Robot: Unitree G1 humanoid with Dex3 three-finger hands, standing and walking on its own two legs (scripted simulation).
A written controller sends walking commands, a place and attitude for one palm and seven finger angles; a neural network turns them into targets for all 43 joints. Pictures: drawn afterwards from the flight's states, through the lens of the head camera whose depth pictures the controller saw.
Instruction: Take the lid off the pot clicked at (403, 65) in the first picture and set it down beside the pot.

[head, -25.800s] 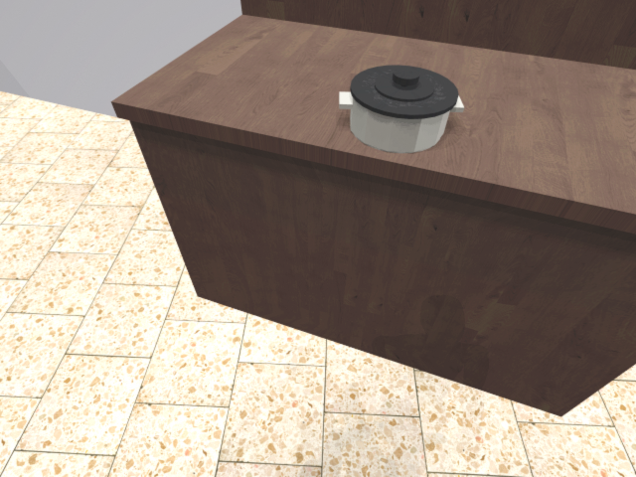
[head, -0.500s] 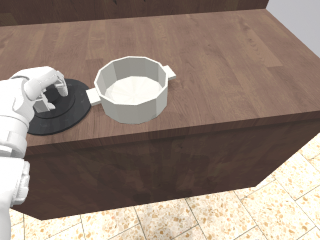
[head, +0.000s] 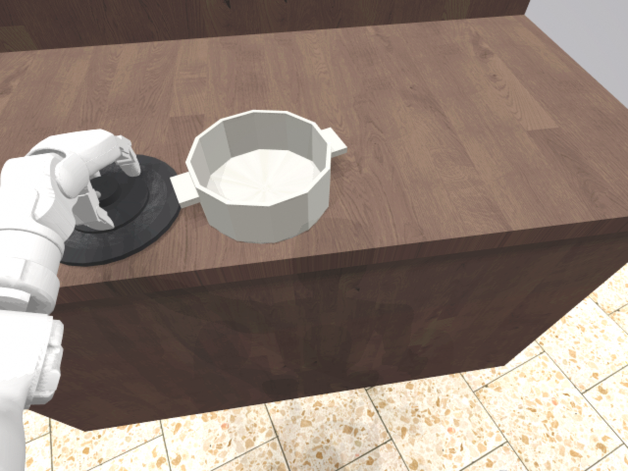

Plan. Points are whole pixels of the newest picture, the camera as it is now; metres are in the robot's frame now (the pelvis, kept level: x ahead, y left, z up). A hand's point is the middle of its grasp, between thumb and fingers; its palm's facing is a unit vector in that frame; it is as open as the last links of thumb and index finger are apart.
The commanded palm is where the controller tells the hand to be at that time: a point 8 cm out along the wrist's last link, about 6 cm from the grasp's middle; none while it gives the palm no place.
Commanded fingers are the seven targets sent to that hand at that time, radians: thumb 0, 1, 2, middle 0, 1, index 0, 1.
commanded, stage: open the fingers wide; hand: left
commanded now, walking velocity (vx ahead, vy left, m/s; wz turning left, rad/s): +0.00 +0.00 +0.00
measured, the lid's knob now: (101, 191) +0.47 +0.30 +0.09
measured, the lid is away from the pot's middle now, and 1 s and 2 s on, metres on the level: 0.23 0.23 0.23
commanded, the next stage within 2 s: raise the empty hand in 0.06 s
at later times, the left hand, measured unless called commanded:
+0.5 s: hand (73, 176) +0.43 +0.29 +0.15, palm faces -0.32 -0.09 -0.94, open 11.0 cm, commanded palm +0.43 +0.29 +0.22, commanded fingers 0.00 -0.13 0.89 -0.47 -0.62 -0.47 -0.62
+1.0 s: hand (52, 133) +0.44 +0.29 +0.21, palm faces -0.27 -0.08 -0.96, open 11.0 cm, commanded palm +0.43 +0.29 +0.27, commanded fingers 0.00 -0.13 0.89 -0.47 -0.62 -0.47 -0.62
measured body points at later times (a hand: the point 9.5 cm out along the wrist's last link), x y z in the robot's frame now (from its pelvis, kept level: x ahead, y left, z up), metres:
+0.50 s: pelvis +0.00 +0.00 +0.00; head +0.04 -0.02 +0.45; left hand +0.45 +0.29 +0.20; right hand +0.10 -0.28 -0.12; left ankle +0.02 +0.09 -0.74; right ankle -0.05 -0.14 -0.74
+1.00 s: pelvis +0.00 +0.00 +0.00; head +0.03 -0.01 +0.45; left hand +0.45 +0.29 +0.26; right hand +0.10 -0.27 -0.12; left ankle +0.02 +0.09 -0.74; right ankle -0.05 -0.14 -0.74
